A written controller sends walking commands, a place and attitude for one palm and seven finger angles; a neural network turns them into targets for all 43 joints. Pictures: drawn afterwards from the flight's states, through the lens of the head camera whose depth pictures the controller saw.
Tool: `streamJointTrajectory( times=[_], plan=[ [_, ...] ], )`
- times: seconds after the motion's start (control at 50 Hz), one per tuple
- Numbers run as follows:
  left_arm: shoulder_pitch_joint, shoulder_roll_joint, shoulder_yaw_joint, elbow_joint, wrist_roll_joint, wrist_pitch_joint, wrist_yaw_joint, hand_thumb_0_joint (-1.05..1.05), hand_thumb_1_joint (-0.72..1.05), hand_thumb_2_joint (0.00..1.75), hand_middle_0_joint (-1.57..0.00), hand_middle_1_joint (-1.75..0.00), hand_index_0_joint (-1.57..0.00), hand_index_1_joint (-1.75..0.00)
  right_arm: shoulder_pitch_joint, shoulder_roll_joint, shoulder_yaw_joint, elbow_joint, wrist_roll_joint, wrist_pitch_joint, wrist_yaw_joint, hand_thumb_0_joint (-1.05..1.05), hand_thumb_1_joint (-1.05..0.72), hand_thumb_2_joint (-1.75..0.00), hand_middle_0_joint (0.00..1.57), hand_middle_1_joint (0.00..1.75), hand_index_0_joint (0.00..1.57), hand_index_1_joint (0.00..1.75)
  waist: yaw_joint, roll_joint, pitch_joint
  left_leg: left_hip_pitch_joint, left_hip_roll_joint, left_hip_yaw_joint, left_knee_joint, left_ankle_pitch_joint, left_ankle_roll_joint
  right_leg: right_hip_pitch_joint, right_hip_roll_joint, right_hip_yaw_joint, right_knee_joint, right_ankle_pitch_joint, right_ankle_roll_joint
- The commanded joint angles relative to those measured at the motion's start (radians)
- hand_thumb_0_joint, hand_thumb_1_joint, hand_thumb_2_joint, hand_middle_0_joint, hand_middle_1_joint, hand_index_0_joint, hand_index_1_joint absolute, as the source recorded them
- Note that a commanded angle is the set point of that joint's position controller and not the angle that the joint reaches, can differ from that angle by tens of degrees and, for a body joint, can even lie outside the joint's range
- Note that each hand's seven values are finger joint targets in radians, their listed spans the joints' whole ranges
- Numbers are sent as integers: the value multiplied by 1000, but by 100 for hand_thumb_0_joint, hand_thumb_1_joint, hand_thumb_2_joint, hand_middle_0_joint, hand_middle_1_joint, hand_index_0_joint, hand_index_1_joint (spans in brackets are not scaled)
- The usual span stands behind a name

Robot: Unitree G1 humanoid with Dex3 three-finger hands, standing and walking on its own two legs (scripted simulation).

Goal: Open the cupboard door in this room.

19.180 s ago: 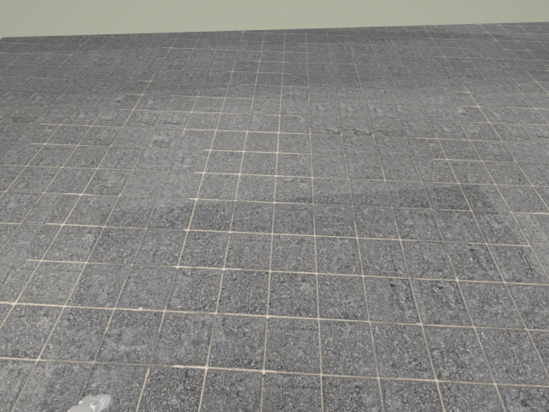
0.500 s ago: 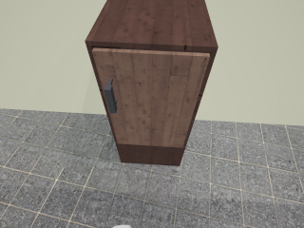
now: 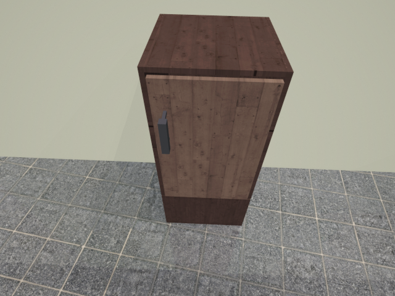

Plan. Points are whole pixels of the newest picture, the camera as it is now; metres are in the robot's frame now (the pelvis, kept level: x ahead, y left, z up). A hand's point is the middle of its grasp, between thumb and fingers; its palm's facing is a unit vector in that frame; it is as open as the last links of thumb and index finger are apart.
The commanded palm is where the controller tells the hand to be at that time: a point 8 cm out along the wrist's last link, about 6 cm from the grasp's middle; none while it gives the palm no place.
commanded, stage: come to a stop and stand still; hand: left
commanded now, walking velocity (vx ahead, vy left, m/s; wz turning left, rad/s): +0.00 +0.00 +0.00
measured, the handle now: (165, 132) +0.57 +0.14 -0.03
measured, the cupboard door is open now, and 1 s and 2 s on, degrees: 0 0 0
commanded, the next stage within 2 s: look again from close up in 0.12 s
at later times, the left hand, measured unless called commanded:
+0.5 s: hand out of the picture +0.01 +0.15 -0.17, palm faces +0.01 -0.99 -0.17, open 7.4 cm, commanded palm none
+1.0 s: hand (130, 264) +0.20 +0.16 -0.06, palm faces +0.27 -0.95 -0.15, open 7.4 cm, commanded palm +0.15 +0.20 -0.06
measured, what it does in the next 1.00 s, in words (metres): shifts its weight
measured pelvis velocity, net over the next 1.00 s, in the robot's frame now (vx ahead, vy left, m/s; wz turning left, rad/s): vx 0.04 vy -0.04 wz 0.05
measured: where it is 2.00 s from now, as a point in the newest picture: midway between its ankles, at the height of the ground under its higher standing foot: outside the picture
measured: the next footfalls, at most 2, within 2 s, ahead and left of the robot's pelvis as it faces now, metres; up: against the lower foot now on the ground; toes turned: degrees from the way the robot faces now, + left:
none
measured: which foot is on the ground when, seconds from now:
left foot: down 0.00-1.00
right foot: down 0.00-1.00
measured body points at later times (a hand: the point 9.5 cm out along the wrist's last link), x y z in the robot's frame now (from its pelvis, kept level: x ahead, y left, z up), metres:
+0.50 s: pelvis +0.02 -0.01 +0.00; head +0.03 -0.01 +0.45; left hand +0.01 +0.21 -0.16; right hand +0.05 -0.24 -0.15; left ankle +0.05 +0.05 -0.73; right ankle +0.02 -0.16 -0.73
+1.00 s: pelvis +0.04 -0.04 -0.01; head +0.05 -0.04 +0.44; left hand +0.18 +0.21 -0.05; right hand +0.12 -0.28 -0.13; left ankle +0.05 +0.05 -0.73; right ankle +0.02 -0.16 -0.73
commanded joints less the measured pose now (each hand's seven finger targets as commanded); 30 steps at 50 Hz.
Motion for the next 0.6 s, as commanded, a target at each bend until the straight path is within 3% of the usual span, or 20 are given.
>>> streamJointTrajectory(
  times=[0.0, 0.28, 0.58],
  plan=[
    [55, 95, 11, -21, 0, -18, 4, 0, 90, 90, -20, -30, -20, -30, -18, -129, -30, -39, 1, -30, -8, 0, -90, -90, 20, 30, 20, 30, 12, 9, 32, -29, 188, -269, -267, -354, -29, -16, -13, 31, -65, -81, -37],
    [87, 60, -7, 78, -4, -31, 8, 0, 90, 90, -20, -30, -20, -30, 14, -102, -21, 53, 8, -46, -16, 0, -90, -90, 20, 30, 20, 30, 2, -15, 50, 29, 181, -235, -252, -241, -40, -30, -38, 61, -99, -3, -32],
    [61, 58, -6, 93, -7, -37, 11, 0, 90, 90, -20, -30, -20, -30, 14, -85, -16, 84, 9, -59, -23, 0, -90, -90, 20, 30, 20, 30, 1, -31, 27, 85, 165, -177, -177, -36, -46, -3, -57, 74, -120, 83, -27]
  ],
)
